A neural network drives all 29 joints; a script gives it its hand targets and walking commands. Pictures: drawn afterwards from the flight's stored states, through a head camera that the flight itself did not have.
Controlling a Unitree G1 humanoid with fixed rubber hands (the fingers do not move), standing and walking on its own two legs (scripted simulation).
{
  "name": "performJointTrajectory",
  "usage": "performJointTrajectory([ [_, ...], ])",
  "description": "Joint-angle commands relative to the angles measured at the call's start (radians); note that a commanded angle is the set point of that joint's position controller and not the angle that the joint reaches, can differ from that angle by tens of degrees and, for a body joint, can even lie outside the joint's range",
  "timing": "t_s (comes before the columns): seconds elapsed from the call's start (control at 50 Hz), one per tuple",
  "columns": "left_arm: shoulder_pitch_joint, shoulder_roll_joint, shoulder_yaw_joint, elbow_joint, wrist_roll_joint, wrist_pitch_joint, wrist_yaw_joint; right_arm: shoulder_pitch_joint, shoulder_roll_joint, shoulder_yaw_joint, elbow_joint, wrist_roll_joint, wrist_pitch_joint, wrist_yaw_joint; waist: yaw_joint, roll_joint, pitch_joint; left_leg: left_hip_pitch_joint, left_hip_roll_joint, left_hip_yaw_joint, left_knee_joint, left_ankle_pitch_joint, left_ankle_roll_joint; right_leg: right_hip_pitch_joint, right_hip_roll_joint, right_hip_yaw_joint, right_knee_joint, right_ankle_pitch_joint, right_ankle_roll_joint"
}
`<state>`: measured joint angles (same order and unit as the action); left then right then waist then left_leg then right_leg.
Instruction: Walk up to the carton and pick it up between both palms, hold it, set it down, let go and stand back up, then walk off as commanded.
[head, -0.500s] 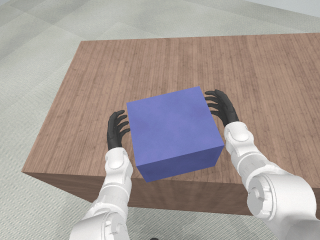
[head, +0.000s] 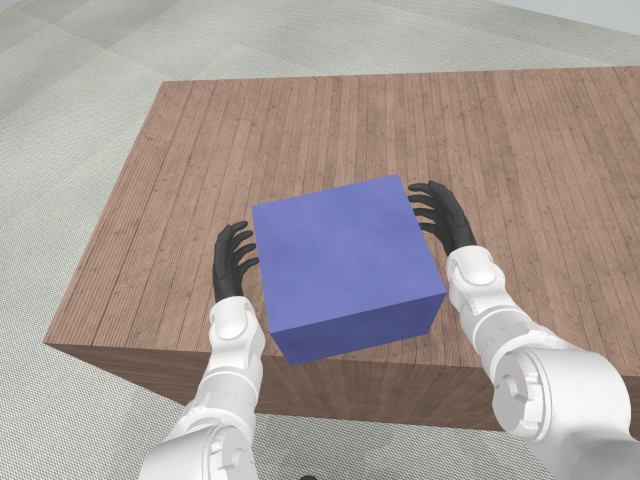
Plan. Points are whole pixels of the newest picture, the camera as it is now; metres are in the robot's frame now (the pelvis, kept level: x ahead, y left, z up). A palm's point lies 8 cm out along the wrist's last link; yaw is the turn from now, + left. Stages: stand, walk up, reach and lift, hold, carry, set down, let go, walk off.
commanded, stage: reach and lift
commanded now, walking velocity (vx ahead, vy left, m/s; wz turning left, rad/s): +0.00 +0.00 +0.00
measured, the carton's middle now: (342, 272) +0.41 +0.05 -0.04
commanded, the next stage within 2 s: none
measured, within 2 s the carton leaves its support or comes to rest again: leaves its support in 0.96 s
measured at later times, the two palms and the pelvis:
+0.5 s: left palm (230, 289) +0.35 +0.20 +0.00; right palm (454, 241) +0.43 -0.09 +0.01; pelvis +0.00 +0.00 +0.00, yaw +0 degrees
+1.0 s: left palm (222, 303) +0.32 +0.20 +0.01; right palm (455, 251) +0.41 -0.09 +0.02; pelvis -0.02 +0.00 +0.00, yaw +0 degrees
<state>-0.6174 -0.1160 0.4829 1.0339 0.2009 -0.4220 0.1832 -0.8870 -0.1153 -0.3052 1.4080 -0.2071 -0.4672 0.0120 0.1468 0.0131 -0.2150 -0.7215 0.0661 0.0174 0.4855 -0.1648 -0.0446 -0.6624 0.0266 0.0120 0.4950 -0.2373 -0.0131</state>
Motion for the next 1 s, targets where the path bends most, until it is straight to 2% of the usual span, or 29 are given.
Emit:
performJointTrajectory([
  [0.0,-0.423,-0.464,-0.268,-0.034,0.133,-0.033,-0.125,-0.293,0.628,0.083,0.009,-0.173,-0.040,0.081,-0.039,-0.071,-0.445,0.354,-0.049,0.095,0.029,0.438,0.014,0.301,0.040,-0.073,-0.052,0.413,0.017],
  [0.06,-0.411,-0.469,-0.260,-0.015,0.143,-0.029,-0.123,-0.295,0.632,0.092,0.019,-0.162,-0.044,0.080,-0.027,-0.061,-0.433,0.356,-0.049,0.090,0.039,0.440,0.013,0.282,0.040,-0.073,-0.053,0.393,0.013],
  [0.12,-0.421,-0.459,-0.268,-0.033,0.133,-0.032,-0.123,-0.293,0.637,0.088,0.026,-0.167,-0.042,0.076,-0.030,-0.071,-0.444,0.356,-0.049,0.089,0.029,0.441,0.010,0.294,0.049,-0.073,-0.065,0.389,0.015],
  [0.14,-0.413,-0.464,-0.268,-0.025,0.134,-0.029,-0.123,-0.283,0.630,0.088,0.038,-0.165,-0.040,0.076,-0.042,-0.076,-0.422,0.359,-0.050,0.085,0.028,0.431,0.012,0.290,0.043,-0.073,-0.065,0.395,0.017],
  [0.16,-0.399,-0.467,-0.262,-0.022,0.136,-0.032,-0.122,-0.294,0.639,0.104,0.013,-0.162,-0.045,0.075,-0.018,-0.081,-0.433,0.359,-0.050,0.091,0.027,0.445,0.011,0.295,0.047,-0.067,-0.063,0.410,0.019],
  [0.18,-0.413,-0.476,-0.275,-0.019,0.132,-0.030,-0.125,-0.291,0.640,0.097,0.026,-0.159,-0.042,0.073,-0.042,-0.085,-0.435,0.355,-0.050,0.088,0.033,0.431,0.014,0.293,0.043,-0.069,-0.057,0.406,0.017],
  [0.26,-0.408,-0.484,-0.278,-0.018,0.130,-0.040,-0.122,-0.284,0.654,0.120,0.019,-0.161,-0.052,0.070,-0.031,-0.069,-0.470,0.338,-0.050,0.092,0.033,0.428,0.008,0.312,0.042,-0.063,-0.044,0.437,0.018],
  [0.28,-0.417,-0.478,-0.284,-0.024,0.130,-0.041,-0.123,-0.273,0.654,0.117,0.037,-0.157,-0.049,0.069,-0.048,-0.074,-0.456,0.351,-0.052,0.083,0.031,0.432,0.010,0.315,0.041,-0.067,-0.050,0.436,0.019],
  [0.3,-0.428,-0.474,-0.282,-0.028,0.129,-0.043,-0.124,-0.291,0.645,0.124,0.023,-0.161,-0.050,0.065,-0.042,-0.088,-0.463,0.343,-0.052,0.085,0.032,0.434,0.015,0.314,0.042,-0.064,-0.051,0.462,0.022],
  [0.34,-0.414,-0.493,-0.300,-0.015,0.125,-0.051,-0.128,-0.284,0.657,0.151,0.027,-0.153,-0.065,0.060,-0.052,-0.068,-0.489,0.338,-0.056,0.080,0.040,0.462,0.009,0.338,0.036,-0.066,-0.032,0.540,0.027],
  [0.38,-0.417,-0.502,-0.315,-0.009,0.121,-0.058,-0.128,-0.300,0.651,0.163,0.014,-0.148,-0.073,0.059,-0.054,-0.051,-0.493,0.333,-0.055,0.073,0.036,0.449,0.005,0.341,0.037,-0.068,-0.037,0.537,0.025],
  [0.42,-0.416,-0.506,-0.325,-0.003,0.110,-0.067,-0.129,-0.288,0.670,0.196,0.030,-0.146,-0.081,0.053,-0.048,-0.077,-0.493,0.319,-0.056,0.077,0.035,0.448,0.004,0.365,0.037,-0.065,-0.023,0.573,0.030],
  [0.48,-0.435,-0.510,-0.353,-0.018,0.093,-0.074,-0.130,-0.305,0.667,0.213,0.007,-0.134,-0.085,0.047,-0.058,-0.076,-0.529,0.330,-0.057,0.074,0.024,0.450,0.001,0.382,0.042,-0.066,-0.032,0.591,0.034],
  [0.5,-0.450,-0.500,-0.355,-0.017,0.094,-0.074,-0.132,-0.291,0.668,0.211,0.024,-0.134,-0.082,0.042,-0.072,-0.076,-0.520,0.329,-0.059,0.072,0.027,0.442,0.003,0.390,0.036,-0.068,-0.032,0.602,0.034],
  [0.52,-0.443,-0.510,-0.361,-0.015,0.089,-0.078,-0.133,-0.309,0.682,0.240,-0.001,-0.122,-0.086,0.042,-0.052,-0.078,-0.537,0.323,-0.061,0.072,0.024,0.445,0.001,0.408,0.037,-0.064,-0.025,0.630,0.038],
  [0.54,-0.450,-0.526,-0.387,-0.019,0.071,-0.081,-0.132,-0.313,0.681,0.254,-0.020,-0.117,-0.086,0.037,-0.068,-0.088,-0.560,0.321,-0.059,0.067,0.029,0.446,0.000,0.410,0.037,-0.064,-0.021,0.640,0.039],
  [0.56,-0.444,-0.513,-0.367,-0.002,0.077,-0.081,-0.133,-0.317,0.686,0.262,-0.008,-0.111,-0.085,0.038,-0.049,-0.081,-0.545,0.319,-0.063,0.071,0.025,0.441,0.000,0.417,0.033,-0.064,-0.023,0.646,0.043],
  [0.6,-0.458,-0.525,-0.386,-0.024,0.073,-0.080,-0.129,-0.308,0.696,0.282,-0.018,-0.092,-0.084,0.031,-0.055,-0.071,-0.539,0.327,-0.064,0.062,0.020,0.425,0.001,0.431,0.028,-0.056,-0.025,0.647,0.039],
  [0.64,-0.479,-0.527,-0.410,-0.034,0.056,-0.077,-0.132,-0.301,0.688,0.283,-0.004,-0.088,-0.079,0.025,-0.080,-0.065,-0.558,0.338,-0.061,0.052,0.017,0.446,-0.005,0.418,0.037,-0.065,-0.032,0.652,0.040],
  [0.68,-0.492,-0.523,-0.419,-0.042,0.049,-0.078,-0.130,-0.306,0.713,0.305,-0.013,-0.076,-0.070,0.022,-0.071,-0.064,-0.569,0.338,-0.062,0.052,0.021,0.434,-0.004,0.431,0.029,-0.053,-0.033,0.650,0.039],
  [0.72,-0.506,-0.554,-0.452,-0.058,0.034,-0.078,-0.127,-0.324,0.732,0.327,-0.056,-0.067,-0.073,0.014,-0.067,-0.060,-0.615,0.347,-0.061,0.051,0.029,0.459,-0.012,0.445,0.032,-0.056,-0.025,0.679,0.039],
  [0.74,-0.516,-0.536,-0.436,-0.053,0.039,-0.074,-0.126,-0.315,0.733,0.321,-0.042,-0.062,-0.063,0.015,-0.070,-0.058,-0.591,0.337,-0.064,0.056,0.022,0.427,-0.009,0.433,0.033,-0.054,-0.033,0.647,0.038],
  [0.76,-0.513,-0.556,-0.466,-0.077,0.028,-0.071,-0.125,-0.309,0.736,0.338,-0.075,-0.048,-0.062,0.010,-0.080,-0.053,-0.617,0.363,-0.062,0.047,0.025,0.462,-0.012,0.445,0.037,-0.061,-0.039,0.665,0.038],
  [0.8,-0.568,-0.551,-0.474,-0.095,0.018,-0.071,-0.123,-0.332,0.753,0.350,-0.083,-0.042,-0.051,0.007,-0.078,-0.050,-0.629,0.354,-0.065,0.046,0.024,0.430,-0.007,0.439,0.033,-0.050,-0.041,0.641,0.041],
  [0.82,-0.566,-0.562,-0.497,-0.103,0.005,-0.070,-0.123,-0.334,0.766,0.359,-0.111,-0.036,-0.046,0.001,-0.089,-0.059,-0.659,0.372,-0.065,0.041,0.022,0.440,-0.012,0.446,0.039,-0.057,-0.043,0.649,0.042],
  [0.9,-0.628,-0.574,-0.535,-0.142,-0.017,-0.053,-0.114,-0.360,0.799,0.402,-0.174,-0.003,-0.012,-0.001,-0.083,-0.035,-0.676,0.381,-0.069,0.032,0.025,0.423,-0.014,0.445,0.039,-0.052,-0.052,0.605,0.035],
  [0.92,-0.655,-0.584,-0.555,-0.179,-0.029,-0.047,-0.114,-0.347,0.811,0.404,-0.192,0.005,-0.002,-0.006,-0.100,-0.050,-0.675,0.399,-0.068,0.031,0.026,0.422,-0.014,0.454,0.039,-0.048,-0.057,0.602,0.037],
  [0.94,-0.669,-0.579,-0.550,-0.177,-0.028,-0.039,-0.116,-0.367,0.820,0.418,-0.208,0.014,0.010,-0.005,-0.088,-0.053,-0.673,0.377,-0.069,0.027,0.019,0.396,-0.009,0.461,0.034,-0.042,-0.063,0.578,0.037],
  [0.98,-0.667,-0.598,-0.570,-0.184,-0.049,-0.022,-0.119,-0.374,0.835,0.441,-0.271,0.038,0.037,-0.009,-0.108,-0.058,-0.693,0.381,-0.074,0.025,0.015,0.365,-0.007,0.494,0.028,-0.037,-0.061,0.578,0.040],
])
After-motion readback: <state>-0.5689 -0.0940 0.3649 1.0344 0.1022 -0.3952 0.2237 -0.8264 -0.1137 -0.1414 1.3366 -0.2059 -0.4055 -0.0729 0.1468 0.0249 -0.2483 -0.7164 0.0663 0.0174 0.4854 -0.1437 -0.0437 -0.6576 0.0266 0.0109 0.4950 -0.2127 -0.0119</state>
